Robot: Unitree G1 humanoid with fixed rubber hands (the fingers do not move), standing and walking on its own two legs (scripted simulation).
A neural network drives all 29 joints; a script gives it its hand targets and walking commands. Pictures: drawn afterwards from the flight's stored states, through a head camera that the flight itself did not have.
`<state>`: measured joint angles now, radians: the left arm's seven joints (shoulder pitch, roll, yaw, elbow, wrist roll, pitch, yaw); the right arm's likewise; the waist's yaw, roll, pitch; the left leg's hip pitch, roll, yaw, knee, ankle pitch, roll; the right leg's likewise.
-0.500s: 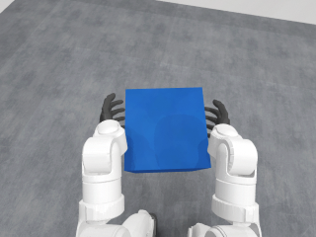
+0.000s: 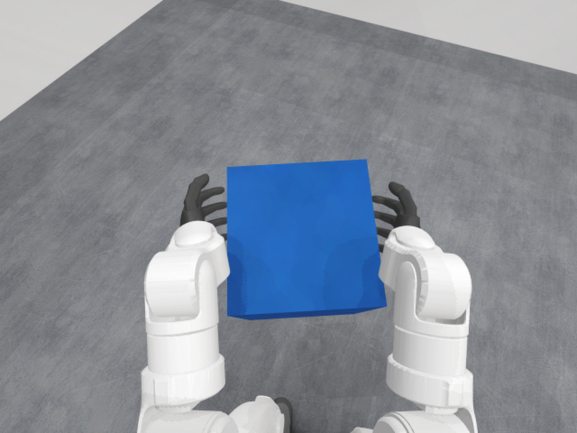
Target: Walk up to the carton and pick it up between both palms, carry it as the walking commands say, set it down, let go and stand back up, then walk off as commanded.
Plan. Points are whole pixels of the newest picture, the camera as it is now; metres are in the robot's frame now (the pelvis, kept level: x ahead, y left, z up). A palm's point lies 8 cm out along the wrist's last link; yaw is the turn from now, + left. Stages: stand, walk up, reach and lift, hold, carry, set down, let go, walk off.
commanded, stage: carry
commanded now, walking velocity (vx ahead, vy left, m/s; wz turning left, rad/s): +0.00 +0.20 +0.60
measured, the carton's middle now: (299, 251) +0.36 +0.01 +0.01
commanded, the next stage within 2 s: none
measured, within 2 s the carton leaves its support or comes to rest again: neither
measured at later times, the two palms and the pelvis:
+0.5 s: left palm out of the picture +0.21 +0.32 +0.10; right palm (244, 278) +0.28 +0.08 +0.09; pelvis -0.07 +0.10 +0.00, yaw +15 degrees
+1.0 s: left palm out of the picture +0.04 +0.47 +0.10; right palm (47, 367) +0.18 +0.26 +0.09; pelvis -0.16 +0.19 +0.00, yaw +33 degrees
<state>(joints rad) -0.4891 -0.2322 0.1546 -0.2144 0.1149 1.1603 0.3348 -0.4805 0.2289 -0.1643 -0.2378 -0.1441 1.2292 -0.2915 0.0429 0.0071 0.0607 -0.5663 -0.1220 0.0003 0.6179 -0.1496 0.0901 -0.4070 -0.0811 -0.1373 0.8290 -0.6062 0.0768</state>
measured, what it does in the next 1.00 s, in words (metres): steps to the left, turning left: right foot, then left foot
